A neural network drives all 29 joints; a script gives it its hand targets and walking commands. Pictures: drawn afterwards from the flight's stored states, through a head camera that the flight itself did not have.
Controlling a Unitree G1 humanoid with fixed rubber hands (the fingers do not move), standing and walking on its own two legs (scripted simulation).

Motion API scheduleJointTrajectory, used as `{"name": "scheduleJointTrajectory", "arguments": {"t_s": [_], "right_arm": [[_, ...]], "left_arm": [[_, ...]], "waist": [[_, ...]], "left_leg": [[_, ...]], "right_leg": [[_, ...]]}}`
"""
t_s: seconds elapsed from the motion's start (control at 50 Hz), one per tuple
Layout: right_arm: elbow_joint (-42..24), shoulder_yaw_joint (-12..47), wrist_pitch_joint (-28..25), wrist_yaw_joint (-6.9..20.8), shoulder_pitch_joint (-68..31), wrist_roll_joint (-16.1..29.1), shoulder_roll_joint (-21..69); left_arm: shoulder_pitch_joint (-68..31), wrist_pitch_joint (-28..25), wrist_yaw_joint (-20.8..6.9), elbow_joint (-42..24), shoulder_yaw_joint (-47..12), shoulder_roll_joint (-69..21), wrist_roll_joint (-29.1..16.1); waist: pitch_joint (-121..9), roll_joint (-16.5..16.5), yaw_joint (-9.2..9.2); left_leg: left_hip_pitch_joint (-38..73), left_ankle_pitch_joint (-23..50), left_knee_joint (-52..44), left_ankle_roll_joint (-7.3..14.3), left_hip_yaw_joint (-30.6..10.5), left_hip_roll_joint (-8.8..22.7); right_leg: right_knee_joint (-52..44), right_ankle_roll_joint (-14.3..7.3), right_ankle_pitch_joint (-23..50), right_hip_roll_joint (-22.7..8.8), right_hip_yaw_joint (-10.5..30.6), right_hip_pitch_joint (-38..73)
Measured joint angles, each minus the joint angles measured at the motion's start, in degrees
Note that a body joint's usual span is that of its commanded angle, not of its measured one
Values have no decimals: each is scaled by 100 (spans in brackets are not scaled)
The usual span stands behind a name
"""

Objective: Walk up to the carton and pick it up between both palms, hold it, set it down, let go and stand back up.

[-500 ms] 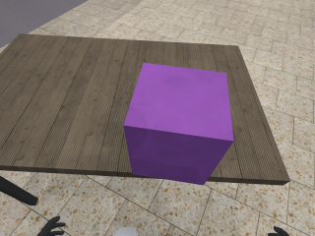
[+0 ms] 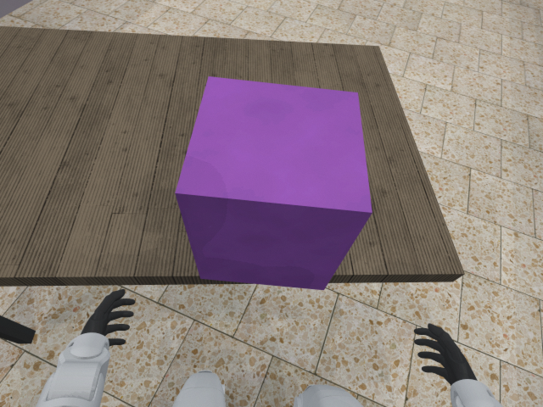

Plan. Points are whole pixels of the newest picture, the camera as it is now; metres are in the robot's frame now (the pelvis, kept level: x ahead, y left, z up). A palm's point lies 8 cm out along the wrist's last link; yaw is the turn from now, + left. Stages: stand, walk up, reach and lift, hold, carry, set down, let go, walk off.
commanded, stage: reach and lift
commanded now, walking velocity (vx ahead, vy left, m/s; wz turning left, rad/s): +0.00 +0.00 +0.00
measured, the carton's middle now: (272, 194) +0.40 +0.03 +0.04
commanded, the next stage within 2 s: none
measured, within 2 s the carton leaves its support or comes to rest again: neither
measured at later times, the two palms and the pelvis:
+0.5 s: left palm (57, 348) +0.18 +0.30 -0.02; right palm (437, 383) +0.15 -0.21 -0.02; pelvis +0.01 +0.05 +0.02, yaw -4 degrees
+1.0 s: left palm (84, 331) +0.20 +0.26 +0.00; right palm (440, 346) +0.19 -0.19 +0.03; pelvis +0.03 +0.04 +0.03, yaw -4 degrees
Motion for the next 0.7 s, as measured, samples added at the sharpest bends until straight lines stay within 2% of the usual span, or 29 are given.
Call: {"name": "scheduleJointTrajectory", "arguments": {"t_s": [0.1, 0.2, 0.28, 0.42, 0.5, 0.6, 0.7], "right_arm": [[-582, 282, 10, -222, 737, 120, 110], [-1197, 116, 216, -229, 1214, 105, 121], [-1774, -1, 535, -211, 1447, 221, 248], [-2365, -149, 1137, -71, 1461, 262, 501], [-2664, -272, 1436, 102, 1468, 118, 525], [-2994, -410, 1598, 402, 1673, 117, 244], [-3511, -557, 1570, 514, 1914, 177, 53]], "left_arm": [[495, -17, -126, -32, 229, -86, 50], [933, -7, -18, 43, 142, 96, -86], [1124, -18, 87, -173, 42, 216, -339], [1250, -14, 176, -823, -383, 105, -639], [1244, -43, 207, -799, -570, -103, -609], [1262, -191, 354, -784, -685, -430, -650], [1417, -556, 454, -1021, -746, -694, -887]], "waist": [[-173, -266, 28], [-343, -304, 174], [-491, -301, 269], [-688, -39, 238], [-749, 225, 131], [-854, 508, 111], [-922, 538, 147]], "left_leg": [[679, 309, -771, -67, 68, -11], [990, 492, -1150, -19, 118, -37], [1057, 581, -1303, 60, 124, -147], [1253, 594, -1430, 253, 310, -289], [1396, 574, -1530, 382, 528, -303], [1385, 603, -1681, 468, 748, -313], [1383, 737, -1969, 484, 832, -363]], "right_leg": [[-632, -132, 231, 18, 52, 587], [-983, -104, 422, 3, 93, 865], [-1076, -42, 486, -88, 118, 903], [-1341, 166, 630, -239, 283, 1099], [-1605, 284, 780, -265, 481, 1235], [-1825, 290, 917, -282, 669, 1173], [-1967, 400, 1001, -328, 741, 1073]]}}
